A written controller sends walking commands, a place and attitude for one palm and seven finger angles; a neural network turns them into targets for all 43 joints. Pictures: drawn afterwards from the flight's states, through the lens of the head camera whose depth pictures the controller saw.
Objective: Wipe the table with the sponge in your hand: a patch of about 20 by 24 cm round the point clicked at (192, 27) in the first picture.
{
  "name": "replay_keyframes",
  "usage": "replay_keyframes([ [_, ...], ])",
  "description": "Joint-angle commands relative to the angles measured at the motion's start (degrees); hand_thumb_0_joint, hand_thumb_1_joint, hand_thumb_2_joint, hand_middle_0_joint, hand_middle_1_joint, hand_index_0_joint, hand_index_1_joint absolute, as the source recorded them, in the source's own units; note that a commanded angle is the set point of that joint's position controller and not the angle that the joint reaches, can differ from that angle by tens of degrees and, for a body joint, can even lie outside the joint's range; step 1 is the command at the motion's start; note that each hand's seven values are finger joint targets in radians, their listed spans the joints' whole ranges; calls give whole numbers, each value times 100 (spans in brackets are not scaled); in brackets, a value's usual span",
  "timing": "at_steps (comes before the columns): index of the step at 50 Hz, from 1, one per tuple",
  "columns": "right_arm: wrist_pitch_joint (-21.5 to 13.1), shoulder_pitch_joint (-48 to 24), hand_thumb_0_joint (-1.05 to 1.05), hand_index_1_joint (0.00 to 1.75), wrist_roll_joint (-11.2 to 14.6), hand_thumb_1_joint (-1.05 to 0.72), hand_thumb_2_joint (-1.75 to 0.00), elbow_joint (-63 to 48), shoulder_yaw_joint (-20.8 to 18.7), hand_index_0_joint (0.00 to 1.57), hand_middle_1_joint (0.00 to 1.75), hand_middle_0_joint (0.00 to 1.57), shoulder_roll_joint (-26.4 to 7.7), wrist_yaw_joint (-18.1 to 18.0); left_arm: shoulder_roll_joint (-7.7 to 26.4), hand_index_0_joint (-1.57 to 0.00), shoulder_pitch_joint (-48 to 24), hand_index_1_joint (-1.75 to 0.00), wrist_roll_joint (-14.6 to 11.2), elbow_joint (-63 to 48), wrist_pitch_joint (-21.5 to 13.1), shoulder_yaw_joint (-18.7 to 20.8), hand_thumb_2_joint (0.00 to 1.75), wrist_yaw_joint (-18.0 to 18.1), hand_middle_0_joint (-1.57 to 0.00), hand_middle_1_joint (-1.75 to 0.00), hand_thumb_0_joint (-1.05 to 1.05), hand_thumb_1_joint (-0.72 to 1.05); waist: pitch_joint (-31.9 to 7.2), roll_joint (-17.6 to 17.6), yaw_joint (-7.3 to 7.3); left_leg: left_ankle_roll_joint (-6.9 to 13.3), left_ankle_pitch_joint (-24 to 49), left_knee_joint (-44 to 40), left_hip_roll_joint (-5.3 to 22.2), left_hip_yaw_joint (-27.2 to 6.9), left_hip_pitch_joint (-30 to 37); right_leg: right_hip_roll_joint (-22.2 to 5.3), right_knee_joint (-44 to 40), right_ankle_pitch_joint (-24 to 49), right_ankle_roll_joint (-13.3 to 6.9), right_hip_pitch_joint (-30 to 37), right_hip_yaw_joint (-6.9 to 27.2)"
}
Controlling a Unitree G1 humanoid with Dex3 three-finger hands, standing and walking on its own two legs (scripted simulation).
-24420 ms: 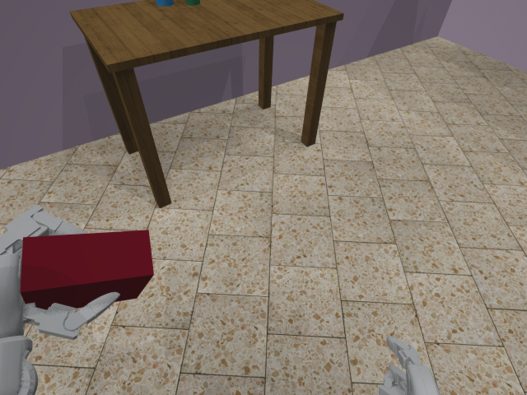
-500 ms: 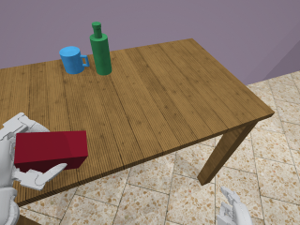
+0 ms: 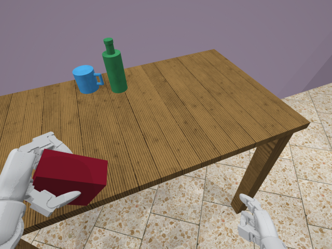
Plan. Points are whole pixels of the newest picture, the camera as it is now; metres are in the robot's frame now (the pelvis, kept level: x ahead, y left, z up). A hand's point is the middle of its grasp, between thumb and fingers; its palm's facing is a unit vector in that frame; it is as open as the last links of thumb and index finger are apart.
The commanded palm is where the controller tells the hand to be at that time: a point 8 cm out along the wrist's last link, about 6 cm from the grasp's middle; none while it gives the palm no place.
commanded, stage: turn the palm down, sponge in hand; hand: left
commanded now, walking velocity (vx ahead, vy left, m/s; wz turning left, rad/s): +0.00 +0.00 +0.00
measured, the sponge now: (77, 181) +0.21 +0.20 +0.12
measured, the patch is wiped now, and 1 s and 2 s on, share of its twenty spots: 0.00 0.00 0.00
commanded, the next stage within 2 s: move the sponge above the wiping area in 1.88 s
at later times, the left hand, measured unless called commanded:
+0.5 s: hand (60, 159) +0.22 +0.21 +0.19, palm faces +0.33 -0.50 -0.80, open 9.6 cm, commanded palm +0.17 +0.25 +0.22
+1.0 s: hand (25, 151) +0.23 +0.28 +0.19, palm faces +0.34 -0.24 -0.91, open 9.6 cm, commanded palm +0.18 +0.27 +0.23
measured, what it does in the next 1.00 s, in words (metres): stands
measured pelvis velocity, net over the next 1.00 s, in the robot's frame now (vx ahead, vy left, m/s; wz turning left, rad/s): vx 0.00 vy -0.02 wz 0.00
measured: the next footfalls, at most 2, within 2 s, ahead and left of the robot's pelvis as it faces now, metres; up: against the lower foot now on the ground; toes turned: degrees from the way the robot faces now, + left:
none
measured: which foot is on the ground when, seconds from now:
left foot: down 0.00-1.00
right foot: down 0.00-1.00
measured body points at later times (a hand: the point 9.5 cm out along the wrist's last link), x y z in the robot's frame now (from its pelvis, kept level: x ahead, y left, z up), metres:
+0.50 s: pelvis +0.00 -0.05 -0.01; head -0.02 -0.08 +0.44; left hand +0.20 +0.24 +0.23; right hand +0.21 -0.27 -0.09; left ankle +0.01 +0.08 -0.73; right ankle +0.04 -0.10 -0.73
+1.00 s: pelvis +0.00 -0.02 +0.00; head -0.03 -0.07 +0.45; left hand +0.20 +0.29 +0.24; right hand +0.25 -0.22 -0.07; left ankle +0.01 +0.08 -0.73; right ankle +0.04 -0.10 -0.73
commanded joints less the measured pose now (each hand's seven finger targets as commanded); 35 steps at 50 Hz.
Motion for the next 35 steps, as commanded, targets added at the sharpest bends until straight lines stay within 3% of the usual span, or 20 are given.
replay_keyframes([
  [1,-342,-849,0,30,-138,-90,-90,-873,-316,20,30,20,-527,-166,1565,-120,-1136,-160,224,-1587,-1163,1701,130,949,-120,-160,0,10,-870,159,260,-302,652,-450,488,-274,-6,51,-238,56,-51,92,-445],
  [3,-325,-647,0,30,-170,-90,-90,-694,-344,20,30,20,-567,-186,1526,-120,-1289,-160,466,-1361,-1222,1527,130,1167,-120,-160,0,10,-755,951,144,-303,484,-287,432,-266,-76,-24,-245,27,-61,-146,-366],
  [4,-286,-674,0,30,-126,-90,-90,-678,-314,20,30,20,-599,-196,1774,-120,-1541,-160,600,-1286,-1092,1598,130,1216,-120,-160,0,10,-695,1123,84,-266,274,-270,404,-256,-146,-36,-282,-104,-82,-205,-269],
  [5,-236,-703,0,30,-154,-90,-90,-643,-303,20,30,20,-581,-228,1519,-120,-1651,-160,671,-1008,-920,1289,130,1164,-120,-160,0,10,-700,1106,23,-248,242,-240,376,-233,-213,-107,-344,-104,-74,-168,-273],
  [9,-33,-1022,0,30,67,-90,-90,-727,-190,20,30,20,-728,-496,1493,-120,-2094,-160,729,-230,173,560,130,503,-120,-160,0,10,-280,485,-102,-134,-237,-292,315,-151,-303,-206,-712,-573,9,-145,-85],
  [10,-16,-1044,0,30,73,-90,-90,-782,-184,20,30,20,-748,-576,1495,-120,-2334,-160,780,-321,364,333,130,300,-120,-160,0,10,-355,378,-71,-99,-243,-301,307,-123,-264,-243,-805,-663,34,-68,-34],
  [12,-22,-1066,0,30,90,-90,-90,-876,-190,20,30,20,-758,-716,1763,-120,-2379,-160,915,-327,551,321,130,17,-120,-160,0,10,-398,-191,3,-55,-201,-279,301,-130,-250,-289,-936,-987,109,82,89],
  [15,-102,-1268,0,30,76,-90,-90,-963,-163,20,30,20,-634,-745,2062,-120,-2595,-160,1195,-582,361,616,130,-58,-120,-160,0,10,-609,-561,164,-65,35,-135,317,-112,-226,-363,-1058,-1374,116,249,410],
  [16,-109,-1153,0,30,38,-90,-90,-937,-200,20,30,20,-618,-746,2187,-120,-2301,-160,1228,-526,232,854,130,3,-120,-160,0,10,-619,-681,237,-77,166,-91,343,-110,-239,-382,-1057,-1296,129,323,493],
  [18,-104,-1043,0,30,-4,-90,-90,-937,-255,20,30,20,-603,-724,2459,-120,-1839,-160,1230,-702,-33,1347,130,152,-120,-160,0,10,-945,-700,404,-123,426,-19,372,-142,-293,-446,-939,-842,144,590,599],
  [19,-121,-1167,0,30,37,-90,-90,-902,-245,20,30,20,-592,-682,2814,-120,-1537,-160,1222,-656,-33,1785,130,287,-120,-160,0,10,-931,-299,542,-193,454,29,359,-134,-358,-471,-974,-826,81,700,862],
  [20,-87,-1166,0,30,8,-90,-90,-931,-225,20,30,20,-512,-641,2402,-120,-1637,-160,1201,-827,-66,1521,130,359,-120,-160,0,10,-1044,-240,496,-232,565,80,398,-152,-450,-611,-842,-385,107,856,892],
  [21,-45,-979,0,30,13,-90,-90,-864,-285,20,30,20,-559,-620,2568,-120,-1250,-160,1199,-666,-25,1797,130,472,-120,-160,0,10,-1031,-69,530,-260,657,113,424,-166,-469,-630,-773,34,106,925,998],
  [22,18,-942,0,30,33,-90,-90,-860,-298,20,30,20,-597,-587,2390,-120,-1070,-160,1183,-667,69,1672,130,526,-120,-160,0,10,-1001,51,507,-268,742,99,424,-163,-503,-640,-695,397,100,968,996],
  [24,126,-1034,0,30,92,-90,-90,-795,-322,20,30,20,-683,-554,2503,-120,-931,-160,1265,-440,410,1735,130,634,-120,-160,0,10,-800,388,471,-303,727,208,393,-148,-558,-676,-726,659,91,901,1305],
  [25,202,-952,0,30,93,-90,-90,-832,-342,20,30,20,-727,-547,2275,-120,-1056,-160,1303,-431,582,1416,130,618,-120,-160,0,10,-781,239,373,-304,688,219,432,-150,-632,-741,-698,764,139,921,1252],
  [28,284,-990,0,30,158,-90,-90,-857,-361,20,30,20,-862,-632,2521,-120,-1248,-160,1494,-200,978,1262,130,439,-120,-160,0,10,-555,-294,247,-220,506,252,435,-193,-697,-726,-770,393,222,715,1296],
  [29,245,-1252,0,30,204,-90,-90,-888,-302,20,30,20,-833,-656,2542,-120,-1381,-160,1563,-200,1024,1198,130,377,-120,-160,0,10,-402,-289,259,-199,469,295,390,-175,-673,-694,-878,89,207,634,1424],
  [32,160,-1199,0,30,180,-90,-90,-984,-324,20,30,20,-837,-762,2433,-120,-1851,-160,1809,-465,869,747,130,119,-120,-160,0,10,-628,-512,159,-122,461,312,372,-183,-536,-696,-872,-144,262,588,1319],
  [35,-2,-1356,0,30,119,-90,-90,-1079,-320,20,30,20,-735,-829,2468,-120,-2147,-160,2092,-1037,539,652,130,95,-120,-160,0,10,-985,-267,240,-94,657,354,346,-185,-241,-653,-861,-204,175,575,1323],
])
